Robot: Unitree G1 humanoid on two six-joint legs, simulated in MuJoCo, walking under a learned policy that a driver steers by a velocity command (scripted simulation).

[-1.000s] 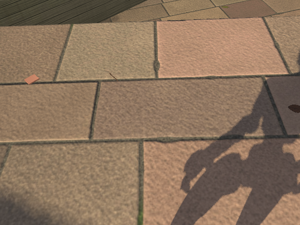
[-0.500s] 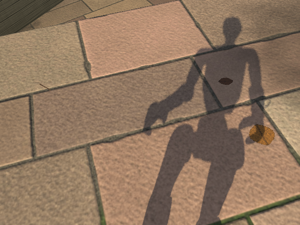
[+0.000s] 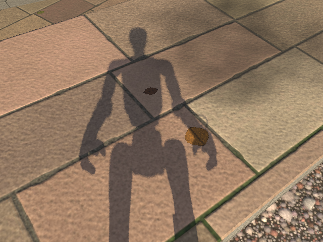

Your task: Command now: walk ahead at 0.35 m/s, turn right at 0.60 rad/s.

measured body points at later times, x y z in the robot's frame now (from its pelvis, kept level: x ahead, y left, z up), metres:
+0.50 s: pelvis +0.18 -0.08 -0.01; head +0.20 -0.10 +0.44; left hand +0.19 +0.17 -0.14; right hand +0.34 -0.31 -0.10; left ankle +0.30 +0.00 -0.47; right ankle +0.04 -0.12 -0.74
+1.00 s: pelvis +0.44 -0.09 +0.12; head +0.47 -0.08 +0.57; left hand +0.67 +0.14 +0.07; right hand +0.49 -0.33 -0.01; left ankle +0.41 -0.06 -0.61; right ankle +0.58 -0.27 -0.47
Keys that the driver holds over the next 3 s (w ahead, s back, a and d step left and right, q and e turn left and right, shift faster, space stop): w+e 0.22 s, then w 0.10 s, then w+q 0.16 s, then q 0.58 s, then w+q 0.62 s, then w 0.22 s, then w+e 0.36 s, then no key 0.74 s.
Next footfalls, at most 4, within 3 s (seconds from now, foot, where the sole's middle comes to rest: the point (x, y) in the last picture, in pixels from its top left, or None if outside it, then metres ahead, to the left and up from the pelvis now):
0.12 right None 0.08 -0.12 -0.78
0.64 left None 0.45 -0.06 -0.64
1.28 right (208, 170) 0.75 -0.21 -0.64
1.90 left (122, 140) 0.90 0.17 -0.64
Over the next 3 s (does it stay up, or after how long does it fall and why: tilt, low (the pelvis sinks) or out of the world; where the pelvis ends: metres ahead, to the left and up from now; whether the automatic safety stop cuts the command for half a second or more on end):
stays up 1.18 0.15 0.13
